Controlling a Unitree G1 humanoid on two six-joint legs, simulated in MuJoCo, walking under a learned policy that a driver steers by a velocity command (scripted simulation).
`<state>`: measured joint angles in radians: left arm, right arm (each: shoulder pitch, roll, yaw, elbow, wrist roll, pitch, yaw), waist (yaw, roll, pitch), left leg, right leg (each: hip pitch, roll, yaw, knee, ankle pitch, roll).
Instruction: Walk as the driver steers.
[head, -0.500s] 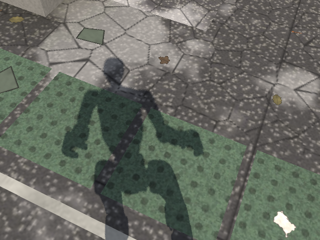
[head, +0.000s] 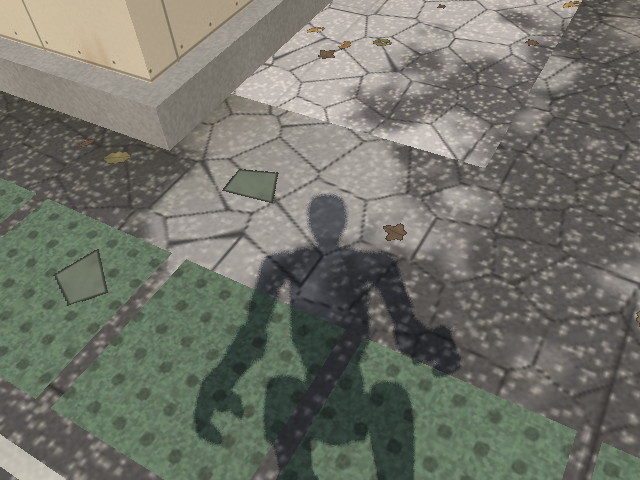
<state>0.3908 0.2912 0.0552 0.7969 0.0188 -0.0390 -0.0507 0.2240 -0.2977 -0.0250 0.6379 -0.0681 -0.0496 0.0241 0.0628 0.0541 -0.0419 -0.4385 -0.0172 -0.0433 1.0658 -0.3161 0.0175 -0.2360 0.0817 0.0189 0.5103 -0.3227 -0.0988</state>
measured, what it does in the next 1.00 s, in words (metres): walks ahead, turning right: left foot, then right foot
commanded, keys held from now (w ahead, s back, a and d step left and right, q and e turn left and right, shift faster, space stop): w+e+shift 0.66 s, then shift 0.34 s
